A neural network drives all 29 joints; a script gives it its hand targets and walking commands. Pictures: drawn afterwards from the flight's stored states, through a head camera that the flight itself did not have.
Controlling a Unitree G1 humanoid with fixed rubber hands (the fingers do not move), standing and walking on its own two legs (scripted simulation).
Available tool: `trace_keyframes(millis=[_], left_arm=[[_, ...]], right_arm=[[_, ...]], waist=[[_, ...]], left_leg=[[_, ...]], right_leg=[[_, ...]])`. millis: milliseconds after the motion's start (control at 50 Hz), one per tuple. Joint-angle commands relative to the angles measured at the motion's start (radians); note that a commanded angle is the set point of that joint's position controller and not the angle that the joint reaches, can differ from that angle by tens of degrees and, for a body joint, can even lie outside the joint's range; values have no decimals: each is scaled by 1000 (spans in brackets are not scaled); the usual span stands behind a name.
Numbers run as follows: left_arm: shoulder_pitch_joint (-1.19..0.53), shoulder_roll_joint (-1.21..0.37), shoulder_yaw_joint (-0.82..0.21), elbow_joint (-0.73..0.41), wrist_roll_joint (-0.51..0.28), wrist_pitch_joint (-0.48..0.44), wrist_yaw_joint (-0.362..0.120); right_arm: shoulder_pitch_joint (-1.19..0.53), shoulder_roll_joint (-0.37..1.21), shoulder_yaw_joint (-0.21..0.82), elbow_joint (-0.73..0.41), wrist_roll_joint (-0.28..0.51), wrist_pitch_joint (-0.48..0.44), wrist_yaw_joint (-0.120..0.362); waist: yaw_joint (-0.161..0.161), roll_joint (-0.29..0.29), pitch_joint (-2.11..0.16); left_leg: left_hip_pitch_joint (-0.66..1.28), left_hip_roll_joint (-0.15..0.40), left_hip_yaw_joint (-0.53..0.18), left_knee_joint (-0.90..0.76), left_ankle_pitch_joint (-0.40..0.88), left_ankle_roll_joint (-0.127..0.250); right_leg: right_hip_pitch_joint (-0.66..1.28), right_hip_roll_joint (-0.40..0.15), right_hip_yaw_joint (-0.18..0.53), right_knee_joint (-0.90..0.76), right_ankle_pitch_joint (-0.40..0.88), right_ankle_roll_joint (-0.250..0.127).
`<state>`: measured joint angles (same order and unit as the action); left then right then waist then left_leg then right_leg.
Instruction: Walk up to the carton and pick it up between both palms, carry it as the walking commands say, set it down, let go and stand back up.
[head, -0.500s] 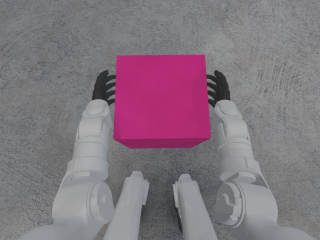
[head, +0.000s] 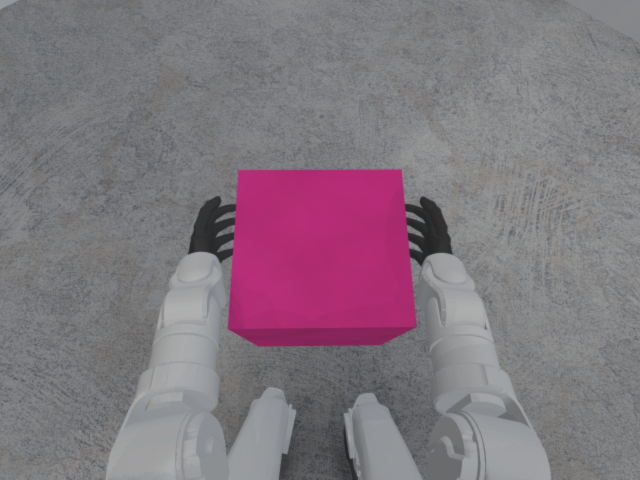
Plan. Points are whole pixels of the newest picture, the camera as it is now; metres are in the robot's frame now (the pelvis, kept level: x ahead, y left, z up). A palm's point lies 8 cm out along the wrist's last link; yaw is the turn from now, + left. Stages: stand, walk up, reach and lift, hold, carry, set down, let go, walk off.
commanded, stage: reach and lift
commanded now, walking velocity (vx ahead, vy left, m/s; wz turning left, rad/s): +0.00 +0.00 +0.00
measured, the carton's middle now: (319, 270) +0.40 +0.02 -0.12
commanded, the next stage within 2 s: none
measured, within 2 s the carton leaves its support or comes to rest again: neither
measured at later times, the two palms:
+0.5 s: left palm (186, 252) +0.36 +0.17 +0.03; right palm (455, 251) +0.38 -0.13 +0.03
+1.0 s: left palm (163, 248) +0.34 +0.16 +0.10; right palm (487, 248) +0.35 -0.14 +0.10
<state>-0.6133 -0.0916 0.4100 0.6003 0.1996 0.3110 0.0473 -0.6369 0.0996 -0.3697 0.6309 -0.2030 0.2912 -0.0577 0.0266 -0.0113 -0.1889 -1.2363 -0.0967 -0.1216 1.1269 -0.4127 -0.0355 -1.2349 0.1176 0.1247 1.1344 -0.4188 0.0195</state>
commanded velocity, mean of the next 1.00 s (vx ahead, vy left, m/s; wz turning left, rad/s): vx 0.00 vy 0.00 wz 0.00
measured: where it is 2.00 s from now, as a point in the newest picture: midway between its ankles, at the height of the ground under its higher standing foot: (314, 472)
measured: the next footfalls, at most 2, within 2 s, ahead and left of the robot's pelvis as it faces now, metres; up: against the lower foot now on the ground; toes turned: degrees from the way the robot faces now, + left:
none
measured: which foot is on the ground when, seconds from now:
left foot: down 0.00-1.00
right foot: down 0.00-1.00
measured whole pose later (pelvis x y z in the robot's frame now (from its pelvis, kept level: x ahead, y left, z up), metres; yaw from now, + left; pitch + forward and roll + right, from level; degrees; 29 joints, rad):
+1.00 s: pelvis +0.03 +0.00 +0.10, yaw +0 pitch +7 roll +0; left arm -0.33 -0.17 0.35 0.43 0.28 0.48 0.02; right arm -0.36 0.17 -0.32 0.47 -0.27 0.46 -0.01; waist 0.02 0.00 -0.08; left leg -0.41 -0.06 -0.14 0.52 -0.23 -0.01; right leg -0.41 0.07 0.15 0.53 -0.24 0.00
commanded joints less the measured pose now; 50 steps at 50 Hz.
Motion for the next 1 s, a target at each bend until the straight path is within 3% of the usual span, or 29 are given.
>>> trace_keyframes(millis=[0,480,980], left_arm=[[-573,-1027,-591,1,-132,-21,-254],[-377,-1035,-608,-58,-94,18,-277],[-255,-1029,-656,-164,-112,159,-279]], right_arm=[[-541,1037,565,14,117,-18,231],[-343,1037,571,-30,72,27,272],[-226,1030,628,-145,114,163,289]], waist=[[10,0,-716],[6,9,-521],[0,14,-278]], left_leg=[[459,-40,84,-139,333,3],[744,-11,60,-423,426,8],[1037,7,48,-664,420,13]], right_leg=[[446,30,-66,-159,310,4],[729,-4,-40,-432,395,-9],[1037,-25,-30,-671,399,-12]])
